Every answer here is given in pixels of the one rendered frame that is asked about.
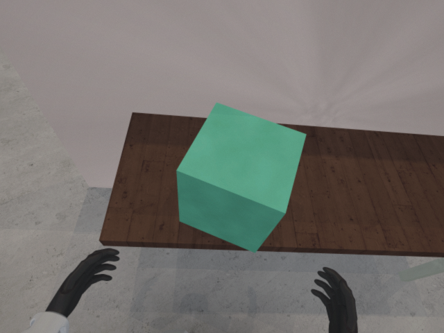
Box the carton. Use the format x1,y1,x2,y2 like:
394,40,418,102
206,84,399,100
176,103,306,253

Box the right robot hand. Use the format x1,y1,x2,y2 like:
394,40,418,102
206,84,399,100
311,267,358,333

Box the robot left forearm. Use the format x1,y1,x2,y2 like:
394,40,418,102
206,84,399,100
21,311,69,333

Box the left robot hand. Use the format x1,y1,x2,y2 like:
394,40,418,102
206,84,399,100
46,248,119,317

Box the table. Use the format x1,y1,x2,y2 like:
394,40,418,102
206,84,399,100
99,112,444,282

